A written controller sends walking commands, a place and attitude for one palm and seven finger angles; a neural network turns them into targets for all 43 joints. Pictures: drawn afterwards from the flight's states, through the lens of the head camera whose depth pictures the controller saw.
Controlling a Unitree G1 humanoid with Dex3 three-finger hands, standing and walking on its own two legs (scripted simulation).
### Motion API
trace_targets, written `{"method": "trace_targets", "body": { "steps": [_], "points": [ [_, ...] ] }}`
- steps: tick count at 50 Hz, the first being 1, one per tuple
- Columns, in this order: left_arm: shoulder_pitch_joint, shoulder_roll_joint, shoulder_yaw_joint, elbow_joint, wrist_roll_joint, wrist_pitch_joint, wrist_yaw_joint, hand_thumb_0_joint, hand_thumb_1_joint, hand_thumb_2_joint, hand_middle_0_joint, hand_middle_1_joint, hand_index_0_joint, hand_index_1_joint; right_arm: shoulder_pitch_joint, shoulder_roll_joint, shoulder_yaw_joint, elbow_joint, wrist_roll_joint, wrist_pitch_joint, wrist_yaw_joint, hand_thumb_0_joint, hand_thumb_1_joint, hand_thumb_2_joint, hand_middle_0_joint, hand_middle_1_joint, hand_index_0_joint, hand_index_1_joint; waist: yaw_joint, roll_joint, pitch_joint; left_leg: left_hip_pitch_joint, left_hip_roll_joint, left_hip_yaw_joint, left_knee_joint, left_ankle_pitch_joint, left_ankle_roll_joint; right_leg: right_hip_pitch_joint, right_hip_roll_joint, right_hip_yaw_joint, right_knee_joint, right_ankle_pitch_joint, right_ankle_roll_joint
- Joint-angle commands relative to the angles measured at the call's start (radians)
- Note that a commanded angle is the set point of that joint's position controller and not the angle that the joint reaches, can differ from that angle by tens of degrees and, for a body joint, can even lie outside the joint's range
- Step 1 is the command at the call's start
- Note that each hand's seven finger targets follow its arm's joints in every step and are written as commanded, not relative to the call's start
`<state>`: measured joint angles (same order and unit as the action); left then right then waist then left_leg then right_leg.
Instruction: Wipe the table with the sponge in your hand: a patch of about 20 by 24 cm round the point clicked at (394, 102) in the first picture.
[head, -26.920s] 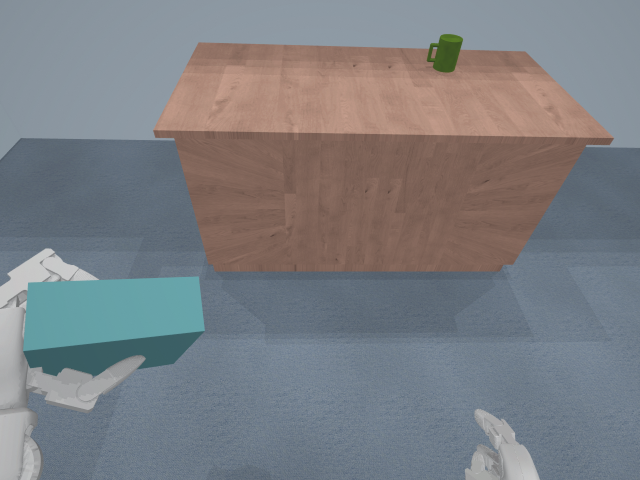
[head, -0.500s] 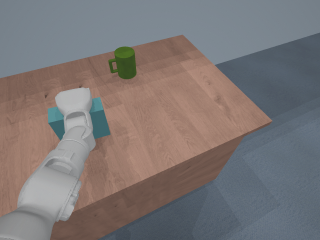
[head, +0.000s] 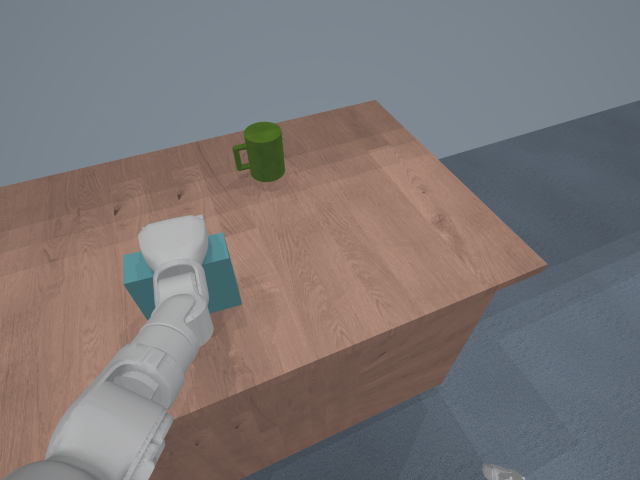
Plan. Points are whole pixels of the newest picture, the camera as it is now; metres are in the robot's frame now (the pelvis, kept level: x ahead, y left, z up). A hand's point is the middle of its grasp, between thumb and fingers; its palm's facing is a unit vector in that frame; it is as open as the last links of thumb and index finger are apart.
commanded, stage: wipe back along the middle lane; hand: left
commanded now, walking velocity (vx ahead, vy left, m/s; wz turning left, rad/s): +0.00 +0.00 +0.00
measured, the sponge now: (190, 290) +0.39 +0.23 -0.02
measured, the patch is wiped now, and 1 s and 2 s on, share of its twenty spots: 0.85 0.85 0.95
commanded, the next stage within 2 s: slide across to the third lane in 0.28 s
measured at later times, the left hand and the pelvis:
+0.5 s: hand (190, 291) +0.35 +0.21 +0.03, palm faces -0.06 -0.02 -1.00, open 9.5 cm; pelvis +0.00 -0.02 +0.00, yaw +1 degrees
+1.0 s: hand (221, 283) +0.37 +0.16 +0.03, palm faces -0.07 -0.01 -1.00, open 9.4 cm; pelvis -0.02 -0.03 +0.00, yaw +1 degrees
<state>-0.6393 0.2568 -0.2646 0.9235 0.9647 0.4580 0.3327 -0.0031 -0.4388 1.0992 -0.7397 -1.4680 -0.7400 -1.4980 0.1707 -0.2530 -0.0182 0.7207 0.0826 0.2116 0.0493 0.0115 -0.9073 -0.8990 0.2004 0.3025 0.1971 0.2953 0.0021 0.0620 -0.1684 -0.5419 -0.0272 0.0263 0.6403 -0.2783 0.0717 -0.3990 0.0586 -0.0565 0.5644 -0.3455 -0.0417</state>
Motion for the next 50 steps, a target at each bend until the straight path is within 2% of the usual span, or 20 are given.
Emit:
{"method": "trace_targets", "body": {
  "steps": [1, 4, 9, 11, 14, 18, 19, 20, 23, 25, 29, 30, 31, 32, 35, 36, 37, 41, 43, 50],
  "points": [
    [-0.036, -0.042, -0.024, -0.067, -0.029, 0.001, -0.047, 0.000, 0.100, 1.300, -1.200, -1.600, -1.200, -1.600, -0.086, -0.128, -0.037, -0.133, 0.000, -0.018, 0.002, 0.000, -0.900, -0.900, 0.200, 0.300, 0.200, 0.300, -0.016, -0.121, -0.176, 0.248, 0.023, -0.062, -0.052, 0.285, -0.030, 0.019, 0.009, 0.023, -0.060, 0.371, -0.028],
    [0.024, -0.036, -0.014, -0.127, -0.042, 0.018, -0.050, 0.000, 0.100, 1.300, -1.200, -1.600, -1.200, -1.600, -0.119, -0.126, -0.033, -0.152, 0.006, -0.013, 0.004, 0.000, -0.900, -0.900, 0.200, 0.300, 0.200, 0.300, 0.000, -0.141, -0.168, 0.245, 0.018, -0.058, -0.059, 0.306, -0.029, 0.061, 0.003, 0.028, -0.065, 0.427, -0.028],
    [0.016, -0.033, -0.027, -0.191, -0.048, 0.054, -0.064, 0.000, 0.100, 1.300, -1.200, -1.600, -1.200, -1.600, -0.159, -0.123, -0.022, -0.165, 0.014, -0.006, -0.003, 0.000, -0.900, -0.900, 0.200, 0.300, 0.200, 0.300, -0.003, -0.143, -0.111, 0.238, 0.011, -0.053, -0.076, 0.275, -0.027, 0.073, 0.001, 0.034, -0.079, 0.425, -0.029],
    [0.066, -0.006, -0.010, -0.191, -0.047, 0.061, -0.068, 0.000, 0.100, 1.300, -1.200, -1.600, -1.200, -1.600, -0.160, -0.128, -0.020, -0.165, 0.013, -0.004, -0.009, 0.000, -0.900, -0.900, 0.200, 0.300, 0.200, 0.300, 0.002, -0.158, -0.095, 0.234, 0.005, -0.051, -0.080, 0.250, -0.026, 0.083, 0.001, 0.038, -0.086, 0.409, -0.027],
    [0.061, -0.023, -0.031, -0.245, -0.043, 0.058, -0.086, 0.000, 0.100, 1.300, -1.200, -1.600, -1.200, -1.600, -0.183, -0.120, -0.014, -0.182, 0.018, -0.005, -0.015, 0.000, -0.900, -0.900, 0.200, 0.300, 0.200, 0.300, 0.008, -0.136, -0.117, 0.245, 0.002, -0.050, -0.084, 0.259, -0.026, 0.096, -0.002, 0.045, -0.084, 0.420, -0.030],
    [0.094, 0.045, 0.021, -0.242, -0.037, 0.055, -0.089, 0.000, 0.100, 1.300, -1.200, -1.600, -1.200, -1.600, -0.175, -0.127, -0.010, -0.180, 0.014, -0.010, -0.026, 0.000, -0.900, -0.900, 0.200, 0.300, 0.200, 0.300, 0.011, -0.152, -0.106, 0.224, -0.010, -0.039, -0.078, 0.236, -0.025, 0.119, -0.004, 0.067, -0.089, 0.442, -0.024],
    [0.057, 0.054, 0.030, -0.258, -0.035, 0.050, -0.093, 0.000, 0.100, 1.300, -1.200, -1.600, -1.200, -1.600, -0.185, -0.125, -0.009, -0.182, 0.017, -0.010, -0.029, 0.000, -0.900, -0.900, 0.200, 0.300, 0.200, 0.300, 0.008, -0.150, -0.109, 0.223, -0.007, -0.042, -0.080, 0.241, -0.026, 0.120, -0.006, 0.070, -0.086, 0.451, -0.025],
    [0.026, 0.030, -0.006, -0.272, -0.028, 0.047, -0.095, 0.000, 0.100, 1.300, -1.200, -1.600, -1.200, -1.600, -0.185, -0.126, -0.010, -0.178, 0.015, -0.010, -0.031, 0.000, -0.900, -0.900, 0.200, 0.300, 0.200, 0.300, -0.004, -0.139, -0.106, 0.235, -0.010, -0.039, -0.077, 0.231, -0.024, 0.109, -0.007, 0.070, -0.090, 0.440, -0.022],
    [0.017, 0.043, 0.007, -0.292, -0.027, 0.040, -0.095, 0.000, 0.100, 1.300, -1.200, -1.600, -1.200, -1.600, -0.179, -0.124, -0.014, -0.178, 0.013, -0.017, -0.032, 0.000, -0.900, -0.900, 0.200, 0.300, 0.200, 0.300, 0.001, -0.117, -0.120, 0.249, -0.010, -0.037, -0.078, 0.228, -0.022, 0.112, -0.006, 0.071, -0.095, 0.426, -0.024],
    [-0.054, 0.024, -0.023, -0.318, -0.026, 0.027, -0.101, 0.000, 0.100, 1.300, -1.200, -1.600, -1.200, -1.600, -0.183, -0.120, -0.015, -0.177, 0.015, -0.019, -0.034, 0.000, -0.900, -0.900, 0.200, 0.300, 0.200, 0.300, -0.012, -0.096, -0.128, 0.267, -0.009, -0.048, -0.077, 0.225, -0.020, 0.094, -0.005, 0.068, -0.097, 0.402, -0.024],
    [-0.134, -0.007, -0.046, -0.329, -0.032, 0.001, -0.100, 0.000, 0.100, 1.300, -1.200, -1.600, -1.200, -1.600, -0.175, -0.113, -0.018, -0.170, 0.015, -0.033, -0.034, 0.000, -0.900, -0.900, 0.200, 0.300, 0.200, 0.300, -0.024, -0.096, -0.146, 0.283, -0.004, -0.053, -0.080, 0.223, -0.017, 0.084, -0.003, 0.064, -0.096, 0.384, -0.025],
    [-0.142, 0.013, -0.031, -0.323, -0.029, -0.009, -0.093, 0.000, 0.100, 1.300, -1.200, -1.600, -1.200, -1.600, -0.170, -0.118, -0.022, -0.159, 0.013, -0.038, -0.034, 0.000, -0.900, -0.900, 0.200, 0.300, 0.200, 0.300, -0.024, -0.094, -0.157, 0.296, -0.005, -0.055, -0.074, 0.226, -0.016, 0.083, -0.003, 0.065, -0.097, 0.387, -0.024],
    [-0.131, -0.025, -0.061, -0.319, -0.035, -0.016, -0.091, 0.000, 0.100, 1.300, -1.200, -1.600, -1.200, -1.600, -0.163, -0.116, -0.025, -0.159, 0.009, -0.044, -0.032, 0.000, -0.900, -0.900, 0.200, 0.300, 0.200, 0.300, -0.030, -0.099, -0.157, 0.298, -0.006, -0.049, -0.066, 0.234, -0.013, 0.083, -0.003, 0.065, -0.093, 0.405, -0.023],
    [-0.107, -0.006, -0.035, -0.294, -0.037, -0.018, -0.087, 0.000, 0.100, 1.300, -1.200, -1.600, -1.200, -1.600, -0.158, -0.118, -0.024, -0.151, 0.010, -0.045, -0.029, 0.000, -0.900, -0.900, 0.200, 0.300, 0.200, 0.300, -0.019, -0.125, -0.167, 0.285, -0.008, -0.052, -0.066, 0.237, -0.014, 0.098, -0.006, 0.067, -0.093, 0.423, -0.021],
    [-0.119, -0.029, -0.050, -0.295, -0.040, -0.037, -0.077, 0.000, 0.100, 1.300, -1.200, -1.600, -1.200, -1.600, -0.158, -0.118, -0.029, -0.144, 0.009, -0.052, -0.025, 0.000, -0.900, -0.900, 0.200, 0.300, 0.200, 0.300, -0.023, -0.140, -0.177, 0.282, -0.007, -0.051, -0.062, 0.248, -0.015, 0.100, -0.007, 0.068, -0.083, 0.451, -0.018],
    [-0.104, -0.063, -0.072, -0.286, -0.046, -0.036, -0.072, 0.000, 0.100, 1.300, -1.200, -1.600, -1.200, -1.600, -0.152, -0.116, -0.031, -0.145, 0.007, -0.056, -0.020, 0.000, -0.900, -0.900, 0.200, 0.300, 0.200, 0.300, -0.025, -0.147, -0.159, 0.277, -0.006, -0.048, -0.063, 0.243, -0.015, 0.090, -0.006, 0.060, -0.081, 0.444, -0.017],
    [-0.119, -0.045, -0.055, -0.269, -0.042, -0.033, -0.065, 0.000, 0.100, 1.300, -1.200, -1.600, -1.200, -1.600, -0.155, -0.118, -0.029, -0.134, 0.010, -0.055, -0.018, 0.000, -0.900, -0.900, 0.200, 0.300, 0.200, 0.300, -0.021, -0.148, -0.152, 0.274, -0.004, -0.056, -0.068, 0.238, -0.018, 0.079, -0.005, 0.059, -0.084, 0.430, -0.019],
    [-0.194, -0.057, -0.055, -0.231, -0.055, -0.027, -0.036, 0.000, 0.100, 1.300, -1.200, -1.600, -1.200, -1.600, -0.153, -0.114, -0.033, -0.115, 0.008, -0.065, -0.015, 0.000, -0.900, -0.900, 0.200, 0.300, 0.200, 0.300, -0.035, -0.151, -0.124, 0.267, -0.002, -0.052, -0.073, 0.202, -0.018, 0.052, -0.004, 0.058, -0.091, 0.377, -0.015],
    [-0.228, -0.090, -0.077, -0.198, -0.056, -0.016, -0.026, 0.000, 0.100, 1.300, -1.200, -1.600, -1.200, -1.600, -0.148, -0.110, -0.031, -0.105, 0.008, -0.068, -0.011, 0.000, -0.900, -0.900, 0.200, 0.300, 0.200, 0.300, -0.035, -0.134, -0.122, 0.263, -0.004, -0.050, -0.074, 0.189, -0.019, 0.036, -0.003, 0.052, -0.087, 0.354, -0.016],
    [-0.378, -0.093, -0.062, -0.108, -0.063, -0.010, 0.008, 0.000, 0.100, 1.300, -1.200, -1.600, -1.200, -1.600, -0.146, -0.103, -0.029, -0.074, 0.005, -0.077, -0.012, 0.000, -0.900, -0.900, 0.200, 0.300, 0.200, 0.300, -0.050, -0.150, -0.172, 0.250, -0.002, -0.052, -0.071, 0.158, -0.021, 0.030, -0.006, 0.060, -0.083, 0.312, -0.006]
  ]
}}
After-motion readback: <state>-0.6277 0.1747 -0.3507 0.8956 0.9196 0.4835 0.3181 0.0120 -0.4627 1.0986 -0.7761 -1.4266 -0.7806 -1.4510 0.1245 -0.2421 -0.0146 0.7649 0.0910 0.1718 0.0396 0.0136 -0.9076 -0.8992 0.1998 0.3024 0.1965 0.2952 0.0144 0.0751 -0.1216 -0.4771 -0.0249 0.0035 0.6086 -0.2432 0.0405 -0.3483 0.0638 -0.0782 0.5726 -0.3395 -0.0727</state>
